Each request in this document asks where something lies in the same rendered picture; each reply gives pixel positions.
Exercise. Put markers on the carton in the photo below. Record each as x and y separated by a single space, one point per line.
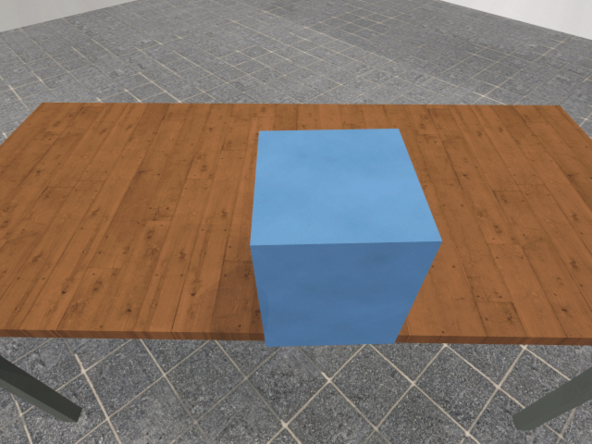
342 236

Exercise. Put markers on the table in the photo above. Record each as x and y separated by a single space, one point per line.
133 221

